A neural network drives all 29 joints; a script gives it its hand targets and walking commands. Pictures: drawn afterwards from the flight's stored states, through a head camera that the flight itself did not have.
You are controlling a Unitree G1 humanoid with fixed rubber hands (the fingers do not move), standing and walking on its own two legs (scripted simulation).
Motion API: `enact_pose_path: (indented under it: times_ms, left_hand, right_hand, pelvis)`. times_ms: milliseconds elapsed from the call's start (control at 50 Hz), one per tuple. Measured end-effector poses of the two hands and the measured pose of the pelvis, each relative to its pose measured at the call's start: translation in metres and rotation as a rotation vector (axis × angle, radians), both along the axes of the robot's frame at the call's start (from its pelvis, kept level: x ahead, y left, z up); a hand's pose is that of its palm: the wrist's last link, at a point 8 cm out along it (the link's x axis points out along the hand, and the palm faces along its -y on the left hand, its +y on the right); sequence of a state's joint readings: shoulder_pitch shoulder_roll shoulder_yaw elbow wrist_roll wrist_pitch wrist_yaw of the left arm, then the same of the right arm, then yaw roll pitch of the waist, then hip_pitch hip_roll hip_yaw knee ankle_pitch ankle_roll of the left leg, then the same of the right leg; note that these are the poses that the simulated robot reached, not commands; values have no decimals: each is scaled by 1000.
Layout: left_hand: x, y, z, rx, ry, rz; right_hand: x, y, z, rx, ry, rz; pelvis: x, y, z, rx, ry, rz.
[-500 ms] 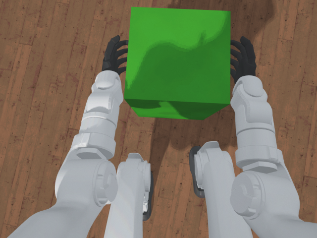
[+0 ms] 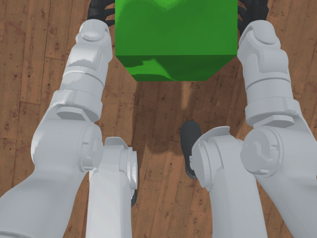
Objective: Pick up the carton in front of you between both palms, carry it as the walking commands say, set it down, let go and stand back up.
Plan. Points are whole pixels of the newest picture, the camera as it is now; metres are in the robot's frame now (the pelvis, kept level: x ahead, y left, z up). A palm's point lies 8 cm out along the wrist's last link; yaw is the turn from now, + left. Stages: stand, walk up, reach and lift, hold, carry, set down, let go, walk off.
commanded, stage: set down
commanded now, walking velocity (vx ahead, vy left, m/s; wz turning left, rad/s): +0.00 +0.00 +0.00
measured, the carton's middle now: (172, 29) +0.54 -0.07 -0.23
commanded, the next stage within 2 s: none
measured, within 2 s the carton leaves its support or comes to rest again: rests again in 1.18 s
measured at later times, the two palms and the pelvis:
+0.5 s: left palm (99, 30) +0.54 +0.09 -0.19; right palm (246, 25) +0.52 -0.21 -0.16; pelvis +0.00 +0.00 -0.02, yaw +1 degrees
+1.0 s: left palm (103, 29) +0.54 +0.09 -0.19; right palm (249, 30) +0.51 -0.23 -0.17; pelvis -0.01 +0.00 -0.02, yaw +0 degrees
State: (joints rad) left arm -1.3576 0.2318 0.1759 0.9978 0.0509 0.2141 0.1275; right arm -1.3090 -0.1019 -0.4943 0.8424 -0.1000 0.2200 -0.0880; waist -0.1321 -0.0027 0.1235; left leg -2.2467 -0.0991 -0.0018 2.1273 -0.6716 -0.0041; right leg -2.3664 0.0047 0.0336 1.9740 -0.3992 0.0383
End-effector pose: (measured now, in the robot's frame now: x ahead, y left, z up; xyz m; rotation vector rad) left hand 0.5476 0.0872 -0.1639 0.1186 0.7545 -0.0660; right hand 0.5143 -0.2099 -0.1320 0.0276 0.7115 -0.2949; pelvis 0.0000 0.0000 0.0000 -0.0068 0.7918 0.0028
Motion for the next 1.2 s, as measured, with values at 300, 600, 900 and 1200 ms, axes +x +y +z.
enact_pose_path:
  times_ms: [300,600,900,1200]
  left_hand:
    - [-7,7,-23,2,29,-11]
    - [-7,4,-26,-26,20,-40]
    - [-4,-2,-29,-72,-2,-66]
    - [-10,25,-48,4,-13,-50]
  right_hand:
    - [2,4,-19,8,34,37]
    - [3,-4,-26,13,27,53]
    - [-2,-16,-39,20,53,65]
    - [-24,-25,-64,-19,106,7]
  pelvis:
    - [3,5,-13,-9,-2,16]
    - [-6,-1,-21,-6,-57,26]
    - [-7,-4,-23,-10,-91,21]
    - [-12,-2,-23,-20,-145,17]
